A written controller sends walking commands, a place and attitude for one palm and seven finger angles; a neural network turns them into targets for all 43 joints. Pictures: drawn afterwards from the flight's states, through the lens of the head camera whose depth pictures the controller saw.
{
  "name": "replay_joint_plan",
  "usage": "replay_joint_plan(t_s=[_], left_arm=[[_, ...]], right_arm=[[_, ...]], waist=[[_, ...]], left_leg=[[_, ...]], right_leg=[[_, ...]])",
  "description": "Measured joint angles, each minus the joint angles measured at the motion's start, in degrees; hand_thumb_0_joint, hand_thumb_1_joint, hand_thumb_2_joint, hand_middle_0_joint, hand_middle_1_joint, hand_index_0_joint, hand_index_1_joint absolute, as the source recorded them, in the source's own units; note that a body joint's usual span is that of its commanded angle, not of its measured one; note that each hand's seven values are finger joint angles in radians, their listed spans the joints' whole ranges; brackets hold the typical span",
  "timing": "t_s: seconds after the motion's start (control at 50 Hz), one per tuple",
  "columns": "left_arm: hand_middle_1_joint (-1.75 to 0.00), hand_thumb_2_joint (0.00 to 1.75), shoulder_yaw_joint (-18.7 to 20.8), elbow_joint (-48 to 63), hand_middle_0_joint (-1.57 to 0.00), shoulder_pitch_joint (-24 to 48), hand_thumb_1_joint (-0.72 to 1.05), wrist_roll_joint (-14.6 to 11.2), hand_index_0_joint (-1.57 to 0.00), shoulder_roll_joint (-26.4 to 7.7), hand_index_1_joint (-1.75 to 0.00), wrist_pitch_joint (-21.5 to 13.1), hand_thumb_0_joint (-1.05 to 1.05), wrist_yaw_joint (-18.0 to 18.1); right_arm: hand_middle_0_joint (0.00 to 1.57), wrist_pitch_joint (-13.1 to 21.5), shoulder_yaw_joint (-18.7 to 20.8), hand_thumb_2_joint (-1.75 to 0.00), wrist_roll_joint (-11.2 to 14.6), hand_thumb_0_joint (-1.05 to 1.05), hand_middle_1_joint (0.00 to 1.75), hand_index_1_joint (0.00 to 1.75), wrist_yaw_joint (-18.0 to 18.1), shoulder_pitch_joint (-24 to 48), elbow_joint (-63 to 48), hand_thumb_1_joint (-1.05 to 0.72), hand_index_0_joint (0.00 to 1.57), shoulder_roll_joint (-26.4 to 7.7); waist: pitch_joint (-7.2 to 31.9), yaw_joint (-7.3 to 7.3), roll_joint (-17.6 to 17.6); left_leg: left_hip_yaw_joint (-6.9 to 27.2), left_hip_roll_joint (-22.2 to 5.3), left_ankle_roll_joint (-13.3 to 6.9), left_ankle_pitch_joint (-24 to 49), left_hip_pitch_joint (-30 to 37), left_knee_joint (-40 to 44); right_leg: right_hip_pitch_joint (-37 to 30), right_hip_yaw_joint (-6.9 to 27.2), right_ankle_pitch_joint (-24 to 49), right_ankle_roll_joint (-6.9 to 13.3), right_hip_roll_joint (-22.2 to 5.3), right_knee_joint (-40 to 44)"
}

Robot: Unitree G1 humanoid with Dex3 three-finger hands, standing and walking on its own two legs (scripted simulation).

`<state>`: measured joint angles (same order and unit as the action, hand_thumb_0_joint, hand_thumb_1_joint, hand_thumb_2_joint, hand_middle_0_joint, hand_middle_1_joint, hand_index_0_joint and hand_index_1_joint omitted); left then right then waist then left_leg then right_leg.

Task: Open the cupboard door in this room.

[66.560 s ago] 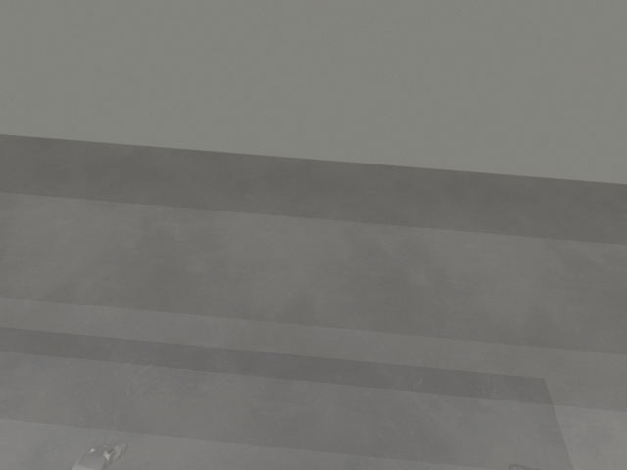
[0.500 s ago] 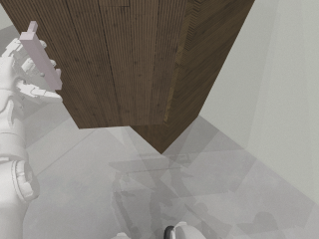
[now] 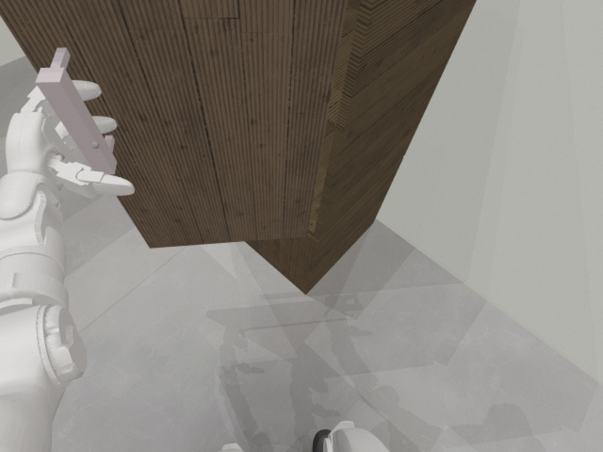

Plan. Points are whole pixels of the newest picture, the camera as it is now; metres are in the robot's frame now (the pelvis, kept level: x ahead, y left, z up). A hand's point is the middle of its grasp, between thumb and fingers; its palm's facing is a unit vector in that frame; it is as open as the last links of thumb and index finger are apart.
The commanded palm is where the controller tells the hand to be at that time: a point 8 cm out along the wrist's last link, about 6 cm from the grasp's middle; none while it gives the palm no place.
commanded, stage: slide the fingers in behind the handle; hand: left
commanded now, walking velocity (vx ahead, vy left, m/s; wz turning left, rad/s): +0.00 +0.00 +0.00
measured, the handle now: (85, 116) +0.53 +0.26 +0.10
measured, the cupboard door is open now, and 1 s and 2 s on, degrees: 49 48 84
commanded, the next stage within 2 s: close the thumb around the handle in 0.18 s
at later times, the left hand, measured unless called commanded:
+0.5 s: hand (99, 145) +0.48 +0.23 +0.10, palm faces +0.07 -1.00 +0.00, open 12.7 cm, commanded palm +0.45 +0.27 +0.10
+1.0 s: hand (100, 142) +0.48 +0.23 +0.10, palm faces +0.04 -1.00 +0.00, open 5.6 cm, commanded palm +0.45 +0.28 +0.10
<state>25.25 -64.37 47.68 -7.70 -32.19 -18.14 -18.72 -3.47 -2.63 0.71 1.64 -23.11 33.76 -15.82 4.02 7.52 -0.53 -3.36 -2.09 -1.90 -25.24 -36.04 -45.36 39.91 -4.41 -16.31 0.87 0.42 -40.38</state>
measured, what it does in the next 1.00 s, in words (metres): stands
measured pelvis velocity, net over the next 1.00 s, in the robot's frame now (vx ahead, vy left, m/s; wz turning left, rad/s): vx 0.00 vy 0.00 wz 0.00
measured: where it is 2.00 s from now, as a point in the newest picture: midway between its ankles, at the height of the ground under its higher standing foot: outside the picture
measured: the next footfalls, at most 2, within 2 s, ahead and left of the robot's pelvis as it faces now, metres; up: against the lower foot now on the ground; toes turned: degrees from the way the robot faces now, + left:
none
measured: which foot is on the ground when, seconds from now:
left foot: down 0.00-1.00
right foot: down 0.00-1.00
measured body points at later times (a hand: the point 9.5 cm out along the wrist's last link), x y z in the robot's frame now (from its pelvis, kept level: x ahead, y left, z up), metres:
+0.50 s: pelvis -0.01 +0.00 +0.00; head +0.10 +0.02 +0.44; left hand +0.47 +0.28 +0.11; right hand +0.02 -0.26 -0.11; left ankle -0.04 +0.09 -0.71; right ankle +0.03 -0.11 -0.71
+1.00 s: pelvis +0.00 +0.00 +0.00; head +0.10 +0.01 +0.44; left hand +0.47 +0.29 +0.11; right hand +0.02 -0.27 -0.11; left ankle -0.04 +0.09 -0.71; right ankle +0.03 -0.11 -0.71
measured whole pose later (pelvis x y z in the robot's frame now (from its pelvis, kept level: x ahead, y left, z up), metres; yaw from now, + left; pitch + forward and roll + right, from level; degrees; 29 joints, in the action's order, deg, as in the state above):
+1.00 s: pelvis +0.00 +0.00 +0.00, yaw +0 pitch +16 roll -2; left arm 24.8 -64.7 48.6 -7.9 -32.1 -18.6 -19.3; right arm -3.1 -2.4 0.6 2.0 -23.4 34.5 -16.4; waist 4.0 7.8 -0.6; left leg -2.9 -2.2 -1.7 -25.2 -36.8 -45.6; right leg 40.4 -4.7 -16.3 1.0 0.5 -40.4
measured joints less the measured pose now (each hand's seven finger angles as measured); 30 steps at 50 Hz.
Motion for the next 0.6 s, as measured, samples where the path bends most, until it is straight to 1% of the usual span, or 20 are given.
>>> replay_joint_plan(t_s=[0.06,0.16,0.2,0.28,0.34,0.38,0.48,0.6], left_arm=[[-1.20,0.30,-0.08,0.27,-0.30,-0.09,-0.50,-0.31,-0.31,-0.32,-1.20,-0.26,-0.02,-0.43],[-1.20,0.30,-1.13,2.55,-0.30,-1.39,-0.50,-1.57,-0.30,1.17,-1.20,-0.99,-0.02,-1.44],[-1.20,0.30,-1.57,1.80,-0.30,-1.07,-0.50,-1.94,-0.30,1.47,-1.20,-0.64,-0.02,-1.45],[-1.20,0.30,-2.39,0.48,-0.30,-0.07,-0.50,-1.06,-0.30,1.87,-1.20,0.52,-0.02,-0.43],[-1.20,0.30,-2.57,0.16,-0.29,0.56,-0.50,-0.29,-0.30,1.89,-1.20,0.12,-0.02,0.74],[-1.21,0.31,-2.70,-0.01,-0.30,1.15,-0.47,-0.22,-0.30,2.05,-1.20,-0.40,-0.02,1.54],[-1.22,0.37,-2.18,-0.75,-0.31,1.71,-0.33,-0.11,-0.31,1.91,-1.22,-1.39,-0.02,1.76],[-1.25,0.49,-2.18,-1.42,-0.33,2.38,-0.06,0.24,-0.33,0.99,-1.25,-1.08,-0.01,1.26]], right_arm=[[0.20,0.08,0.02,-0.90,0.05,0.01,0.30,0.30,0.08,-0.05,0.10,-0.91,0.20,0.07],[0.20,0.21,0.47,-0.90,-0.04,0.01,0.30,0.30,-0.01,-0.42,0.94,-0.91,0.20,-0.27],[0.20,0.11,0.40,-0.90,0.08,0.01,0.30,0.30,0.02,-0.28,1.22,-0.91,0.20,-0.31],[0.20,0.29,0.39,-0.90,0.03,0.01,0.30,0.30,0.09,0.10,1.03,-0.91,0.20,-0.35],[0.20,0.66,0.38,-0.90,-0.13,0.01,0.30,0.30,0.10,0.39,0.80,-0.91,0.20,-0.28],[0.20,1.00,0.41,-0.90,-0.28,0.01,0.30,0.30,0.04,0.49,0.88,-0.91,0.20,-0.16],[0.20,1.22,0.16,-0.90,-0.36,0.01,0.30,0.30,-0.09,0.41,1.39,-0.91,0.20,0.08],[0.20,1.28,0.06,-0.90,-0.36,0.01,0.30,0.30,0.04,-0.14,1.78,-0.91,0.20,0.03]], waist=[[-0.15,-0.11,0.20],[0.46,-0.83,-0.27],[0.59,-0.86,-0.24],[0.43,-0.63,-0.27],[0.16,-0.49,-0.22],[-0.14,-0.47,-0.17],[-0.14,-0.38,-0.03],[-0.24,-0.14,-0.21]], left_leg=[[0.10,0.01,0.02,0.08,-0.13,-0.03],[0.29,0.05,0.01,0.04,0.15,0.05],[0.38,0.15,-0.06,0.01,0.42,0.08],[0.67,0.44,-0.14,0.12,0.29,-0.11],[0.66,0.57,-0.14,0.20,-0.11,-0.34],[0.74,0.64,-0.12,0.23,-0.39,-0.54],[0.69,0.55,-0.06,0.19,-0.83,-0.78],[0.86,0.45,0.06,0.19,-1.22,-0.90]], right_leg=[[0.04,-0.09,0.08,0.02,-0.01,0.05],[-0.46,-0.25,0.14,-0.08,-0.04,0.44],[-0.75,-0.32,0.06,-0.13,-0.13,0.41],[-0.73,-0.58,-0.04,-0.16,-0.45,0.13],[-0.29,-0.57,-0.04,-0.18,-0.60,-0.22],[-0.04,-0.63,-0.06,-0.17,-0.68,-0.46],[0.48,-0.57,-0.08,-0.09,-0.60,-0.75],[0.79,-0.72,-0.09,0.04,-0.51,-0.76]])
